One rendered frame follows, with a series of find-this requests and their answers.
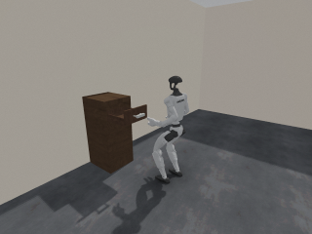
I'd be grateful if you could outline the robot head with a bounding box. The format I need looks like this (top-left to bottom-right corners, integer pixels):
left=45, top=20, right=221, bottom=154
left=169, top=76, right=182, bottom=97

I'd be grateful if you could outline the robot left hand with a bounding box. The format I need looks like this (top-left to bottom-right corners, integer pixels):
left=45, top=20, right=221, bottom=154
left=147, top=117, right=157, bottom=127

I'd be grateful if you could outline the drawer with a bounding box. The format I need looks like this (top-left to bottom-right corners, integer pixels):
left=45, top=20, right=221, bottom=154
left=106, top=104, right=147, bottom=127

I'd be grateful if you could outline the robot left forearm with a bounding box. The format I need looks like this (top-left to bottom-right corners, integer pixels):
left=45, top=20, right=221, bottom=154
left=155, top=115, right=176, bottom=128

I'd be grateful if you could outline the left robot shin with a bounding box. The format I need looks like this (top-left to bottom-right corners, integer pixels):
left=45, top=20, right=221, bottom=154
left=152, top=151, right=167, bottom=179

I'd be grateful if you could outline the robot right upper arm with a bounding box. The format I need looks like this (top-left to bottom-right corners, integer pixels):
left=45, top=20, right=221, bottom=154
left=182, top=93, right=189, bottom=114

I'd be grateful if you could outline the handle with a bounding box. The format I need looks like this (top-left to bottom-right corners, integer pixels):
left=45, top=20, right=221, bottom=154
left=134, top=113, right=145, bottom=118

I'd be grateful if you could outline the robot left upper arm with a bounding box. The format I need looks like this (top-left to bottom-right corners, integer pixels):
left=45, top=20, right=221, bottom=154
left=164, top=96, right=178, bottom=121

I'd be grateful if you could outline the cabinet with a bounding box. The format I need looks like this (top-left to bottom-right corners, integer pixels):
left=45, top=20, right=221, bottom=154
left=82, top=92, right=134, bottom=174

